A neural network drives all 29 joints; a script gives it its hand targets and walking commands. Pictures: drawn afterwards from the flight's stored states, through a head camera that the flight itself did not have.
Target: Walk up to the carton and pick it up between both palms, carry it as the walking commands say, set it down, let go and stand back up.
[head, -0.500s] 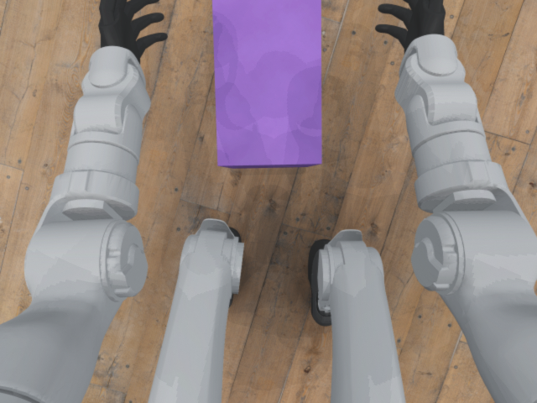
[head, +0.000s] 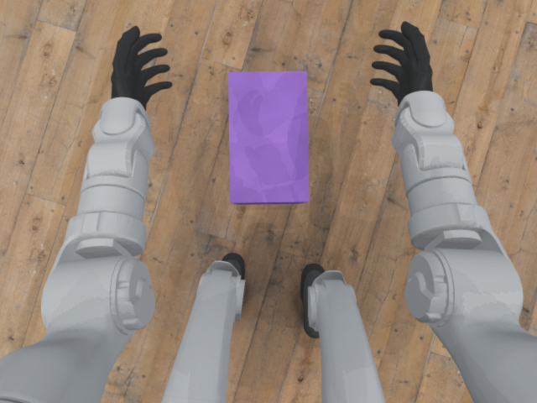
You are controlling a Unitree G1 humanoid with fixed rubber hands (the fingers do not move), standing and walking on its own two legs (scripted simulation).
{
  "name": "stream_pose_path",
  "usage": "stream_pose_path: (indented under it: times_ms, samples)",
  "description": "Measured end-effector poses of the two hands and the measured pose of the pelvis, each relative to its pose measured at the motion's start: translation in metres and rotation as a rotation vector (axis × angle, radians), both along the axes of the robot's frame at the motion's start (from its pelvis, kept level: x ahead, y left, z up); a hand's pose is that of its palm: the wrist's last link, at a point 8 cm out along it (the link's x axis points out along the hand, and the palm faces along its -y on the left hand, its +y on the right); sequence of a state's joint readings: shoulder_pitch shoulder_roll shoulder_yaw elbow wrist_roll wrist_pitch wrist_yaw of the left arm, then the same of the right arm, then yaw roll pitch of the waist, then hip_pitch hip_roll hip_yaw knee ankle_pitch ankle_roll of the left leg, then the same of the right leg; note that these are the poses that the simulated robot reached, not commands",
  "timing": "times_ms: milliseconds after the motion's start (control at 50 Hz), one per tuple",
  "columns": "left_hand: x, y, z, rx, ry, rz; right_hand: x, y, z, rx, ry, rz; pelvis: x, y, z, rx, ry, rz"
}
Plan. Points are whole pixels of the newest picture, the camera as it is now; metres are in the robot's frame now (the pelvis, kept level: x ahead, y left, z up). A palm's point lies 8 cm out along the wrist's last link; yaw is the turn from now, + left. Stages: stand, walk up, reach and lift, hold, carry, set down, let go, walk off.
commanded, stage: set down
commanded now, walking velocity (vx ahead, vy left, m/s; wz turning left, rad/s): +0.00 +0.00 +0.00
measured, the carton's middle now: (268, 146) +0.51 +0.04 -0.51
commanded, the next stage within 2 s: let go in 0.20 s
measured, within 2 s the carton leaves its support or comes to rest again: neither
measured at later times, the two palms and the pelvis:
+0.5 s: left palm (96, 133) +0.42 +0.23 -0.04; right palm (443, 139) +0.44 -0.16 -0.05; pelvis +0.03 +0.01 +0.08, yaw +0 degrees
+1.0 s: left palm (0, 303) +0.26 +0.23 +0.07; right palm out of the picture +0.29 -0.22 +0.06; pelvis +0.08 +0.00 +0.15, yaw +1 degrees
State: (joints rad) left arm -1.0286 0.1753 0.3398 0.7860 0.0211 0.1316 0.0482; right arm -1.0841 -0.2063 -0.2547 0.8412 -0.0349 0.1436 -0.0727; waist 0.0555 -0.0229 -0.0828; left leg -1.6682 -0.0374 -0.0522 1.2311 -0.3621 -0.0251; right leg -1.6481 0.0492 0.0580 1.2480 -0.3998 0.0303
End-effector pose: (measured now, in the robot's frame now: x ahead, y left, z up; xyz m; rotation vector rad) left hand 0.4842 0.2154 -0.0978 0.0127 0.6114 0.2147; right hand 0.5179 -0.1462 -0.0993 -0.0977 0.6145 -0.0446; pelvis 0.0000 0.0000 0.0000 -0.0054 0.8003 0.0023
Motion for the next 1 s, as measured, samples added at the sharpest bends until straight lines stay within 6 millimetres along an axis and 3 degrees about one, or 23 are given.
stream_pose_path:
  times_ms: [180,360,460,560,660,780,1000]
  samples:
    - [-0.005,0.001,0.039,0.004,0.010,-0.012,-0.005,0.000,0.037,-0.003,0.016,0.012,0.004,0.003,0.038,0.002,-0.037,0.000]
    - [-0.018,-0.001,0.037,0.035,0.053,-0.051,-0.021,-0.002,0.037,-0.048,0.053,0.022,0.010,0.004,0.054,-0.003,-0.046,0.005]
    - [-0.047,0.006,0.045,0.071,0.100,-0.101,-0.057,-0.013,0.044,-0.091,0.085,0.006,0.021,0.005,0.068,-0.002,-0.081,0.002]
    - [-0.084,0.016,0.075,0.087,0.148,-0.135,-0.097,-0.022,0.071,-0.087,0.113,-0.004,0.035,0.007,0.090,0.001,-0.162,-0.001]
    - [-0.112,0.022,0.107,0.087,0.158,-0.147,-0.124,-0.033,0.102,-0.077,0.117,-0.005,0.048,0.008,0.108,0.002,-0.261,-0.002]
    - [-0.145,0.020,0.134,0.082,0.163,-0.151,-0.154,-0.049,0.129,-0.078,0.121,0.001,0.063,0.006,0.124,0.003,-0.375,0.004]
    - [-0.220,0.014,0.166,0.080,0.204,-0.152,-0.231,-0.076,0.163,-0.072,0.165,-0.010,0.085,-0.001,0.148,0.008,-0.598,0.006]
